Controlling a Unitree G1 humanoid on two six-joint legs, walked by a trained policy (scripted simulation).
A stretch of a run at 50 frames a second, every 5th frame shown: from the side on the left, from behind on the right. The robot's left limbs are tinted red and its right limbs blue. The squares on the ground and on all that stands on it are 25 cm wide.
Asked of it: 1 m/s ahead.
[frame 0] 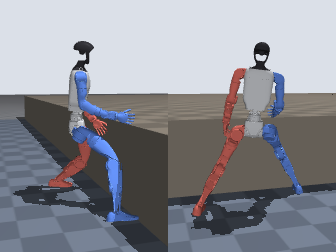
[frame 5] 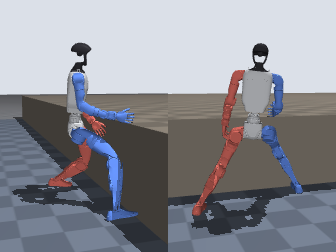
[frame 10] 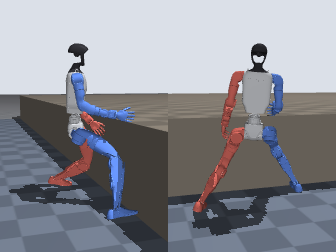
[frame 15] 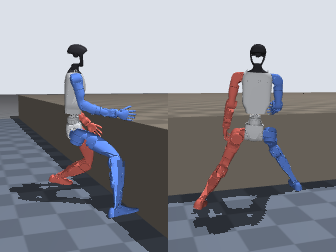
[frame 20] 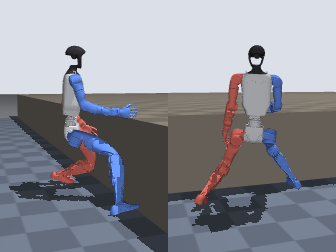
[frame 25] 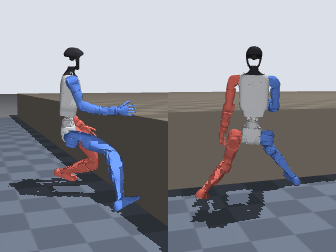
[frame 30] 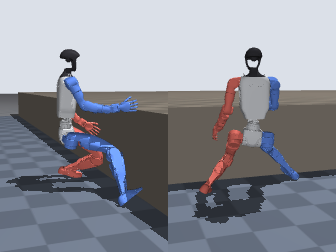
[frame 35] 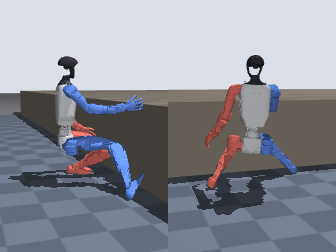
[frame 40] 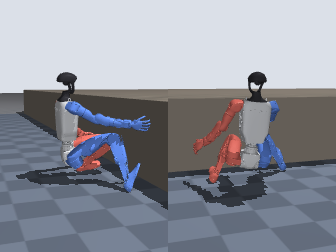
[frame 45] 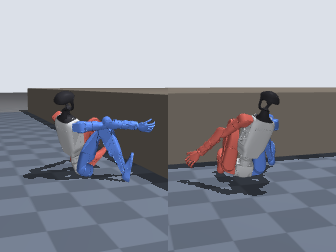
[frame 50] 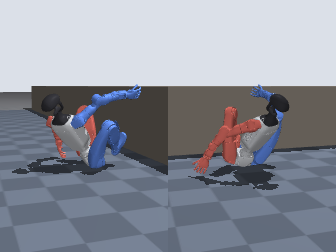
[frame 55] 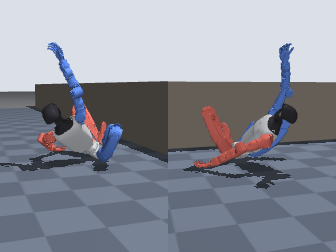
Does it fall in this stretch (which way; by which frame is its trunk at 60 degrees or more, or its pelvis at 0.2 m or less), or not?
yes: goes over backward and to its right; its pelvis at 0.2 m or less by frame 45
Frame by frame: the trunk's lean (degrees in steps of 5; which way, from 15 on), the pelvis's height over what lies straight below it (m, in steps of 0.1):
0: 10, 0.6
5: 10, 0.6
10: 5, 0.6
15: 5, 0.6
20: 5, 0.6
25: 5, 0.5
30: 5, 0.5
35: 5, 0.4
40: 5, 0.3
45: 25 to its right, 0.1
50: 45 backward and to its right, 0.1
55: 55 backward and to its right, 0.1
